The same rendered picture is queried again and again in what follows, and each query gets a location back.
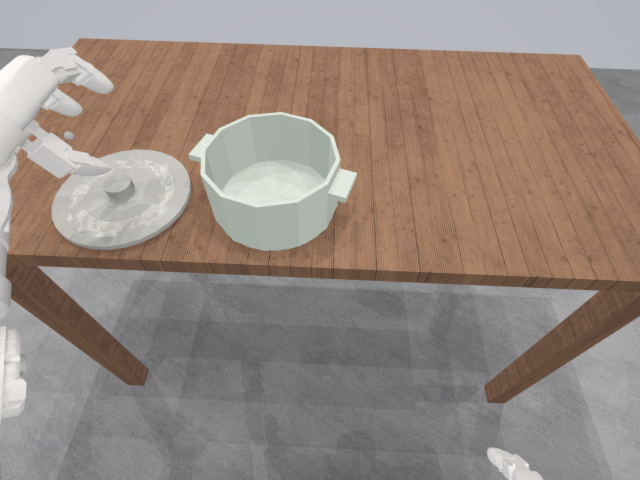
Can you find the left robot hand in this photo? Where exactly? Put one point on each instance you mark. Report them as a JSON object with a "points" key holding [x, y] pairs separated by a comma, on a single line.
{"points": [[28, 84]]}

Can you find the lid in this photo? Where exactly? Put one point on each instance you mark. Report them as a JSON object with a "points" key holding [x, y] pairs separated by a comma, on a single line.
{"points": [[86, 216]]}

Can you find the knob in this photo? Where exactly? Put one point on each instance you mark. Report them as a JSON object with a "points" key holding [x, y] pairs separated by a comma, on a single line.
{"points": [[118, 186]]}

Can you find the right robot hand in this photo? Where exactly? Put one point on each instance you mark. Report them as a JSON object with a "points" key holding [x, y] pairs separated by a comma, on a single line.
{"points": [[513, 467]]}

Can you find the robot left upper arm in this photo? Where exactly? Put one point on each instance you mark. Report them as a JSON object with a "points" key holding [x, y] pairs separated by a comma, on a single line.
{"points": [[12, 375]]}

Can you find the robot left forearm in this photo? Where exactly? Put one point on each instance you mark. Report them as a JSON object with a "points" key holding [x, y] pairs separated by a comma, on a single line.
{"points": [[12, 140]]}

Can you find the table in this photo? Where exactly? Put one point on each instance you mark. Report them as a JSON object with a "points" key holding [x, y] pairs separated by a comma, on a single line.
{"points": [[473, 168]]}

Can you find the pot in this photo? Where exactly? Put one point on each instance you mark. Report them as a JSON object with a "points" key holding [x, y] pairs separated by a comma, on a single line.
{"points": [[273, 180]]}

